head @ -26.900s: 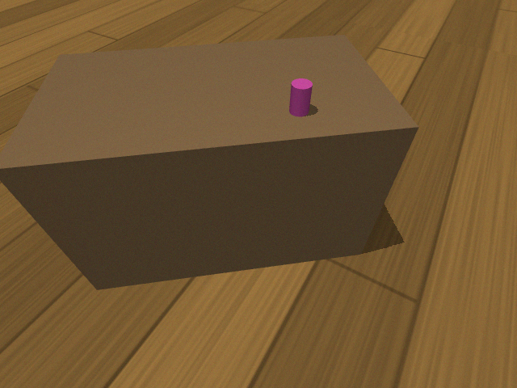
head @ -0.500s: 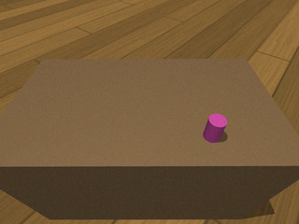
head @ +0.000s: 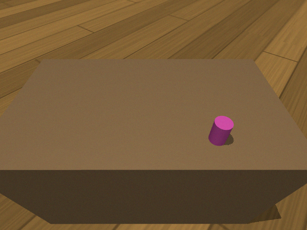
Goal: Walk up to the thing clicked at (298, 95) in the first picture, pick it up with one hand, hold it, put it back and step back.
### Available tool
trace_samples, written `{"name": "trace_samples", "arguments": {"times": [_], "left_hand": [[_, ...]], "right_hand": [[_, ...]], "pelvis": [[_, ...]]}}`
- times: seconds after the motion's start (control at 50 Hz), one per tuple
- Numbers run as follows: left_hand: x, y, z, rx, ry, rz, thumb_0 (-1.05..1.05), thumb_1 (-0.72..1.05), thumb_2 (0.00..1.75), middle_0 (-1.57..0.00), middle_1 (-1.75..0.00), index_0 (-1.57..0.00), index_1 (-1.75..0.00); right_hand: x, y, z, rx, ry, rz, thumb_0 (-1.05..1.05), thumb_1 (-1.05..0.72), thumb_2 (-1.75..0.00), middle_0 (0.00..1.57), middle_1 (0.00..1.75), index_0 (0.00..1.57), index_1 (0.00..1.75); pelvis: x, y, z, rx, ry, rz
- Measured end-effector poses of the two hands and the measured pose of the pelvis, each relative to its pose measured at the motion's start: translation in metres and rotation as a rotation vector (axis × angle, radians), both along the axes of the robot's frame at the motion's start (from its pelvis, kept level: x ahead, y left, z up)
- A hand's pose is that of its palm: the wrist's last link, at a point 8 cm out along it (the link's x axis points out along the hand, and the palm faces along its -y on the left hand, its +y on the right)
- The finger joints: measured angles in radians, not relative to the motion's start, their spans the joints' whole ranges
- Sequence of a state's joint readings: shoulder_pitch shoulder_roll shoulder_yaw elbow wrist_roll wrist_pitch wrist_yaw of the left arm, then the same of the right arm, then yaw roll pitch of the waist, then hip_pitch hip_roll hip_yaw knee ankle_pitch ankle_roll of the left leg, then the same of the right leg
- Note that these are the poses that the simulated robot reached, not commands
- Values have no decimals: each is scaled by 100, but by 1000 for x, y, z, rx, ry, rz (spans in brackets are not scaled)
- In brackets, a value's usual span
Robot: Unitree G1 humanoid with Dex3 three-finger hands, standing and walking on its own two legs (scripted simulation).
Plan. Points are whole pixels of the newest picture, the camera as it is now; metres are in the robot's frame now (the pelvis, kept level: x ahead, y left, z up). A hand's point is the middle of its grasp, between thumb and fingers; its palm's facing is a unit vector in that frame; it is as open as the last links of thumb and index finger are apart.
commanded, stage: stand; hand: right
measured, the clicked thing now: (220, 131) +0.45 -0.22 -0.04
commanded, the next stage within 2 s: step back in 1.86 s
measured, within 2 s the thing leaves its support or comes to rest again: neither
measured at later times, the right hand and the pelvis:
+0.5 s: hand out of the picture +0.07 -0.25 -0.16, palm faces -0.04 +0.94 -0.34, open 7.4 cm; pelvis +0.00 +0.00 +0.00, yaw +0 degrees
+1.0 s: hand out of the picture +0.08 -0.25 -0.16, palm faces -0.04 +0.94 -0.35, open 7.4 cm; pelvis +0.00 +0.00 +0.00, yaw +0 degrees
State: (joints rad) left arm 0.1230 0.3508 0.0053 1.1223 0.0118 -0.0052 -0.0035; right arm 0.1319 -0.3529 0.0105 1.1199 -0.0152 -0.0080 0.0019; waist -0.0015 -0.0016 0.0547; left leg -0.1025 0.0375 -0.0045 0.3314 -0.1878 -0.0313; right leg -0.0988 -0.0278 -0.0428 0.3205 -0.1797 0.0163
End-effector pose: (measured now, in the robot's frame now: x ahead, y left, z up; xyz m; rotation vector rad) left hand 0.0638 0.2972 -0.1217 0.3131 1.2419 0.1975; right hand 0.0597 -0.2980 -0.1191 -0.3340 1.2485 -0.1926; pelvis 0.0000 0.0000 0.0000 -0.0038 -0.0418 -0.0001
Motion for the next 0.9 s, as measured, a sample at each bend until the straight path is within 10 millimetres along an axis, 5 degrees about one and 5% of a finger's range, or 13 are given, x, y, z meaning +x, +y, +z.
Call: {"name": "trace_samples", "arguments": {"times": [0.9], "left_hand": [[3, 1, 1, 4, -2, 1, 0, 90, 90, -20, -30, -20, -30]], "right_hand": [[10, 2, 0, 4, -11, 5, 0, -90, -89, 21, 30, 20, 30]], "pelvis": [[3, 1, 0, 1, 3, 2]]}}
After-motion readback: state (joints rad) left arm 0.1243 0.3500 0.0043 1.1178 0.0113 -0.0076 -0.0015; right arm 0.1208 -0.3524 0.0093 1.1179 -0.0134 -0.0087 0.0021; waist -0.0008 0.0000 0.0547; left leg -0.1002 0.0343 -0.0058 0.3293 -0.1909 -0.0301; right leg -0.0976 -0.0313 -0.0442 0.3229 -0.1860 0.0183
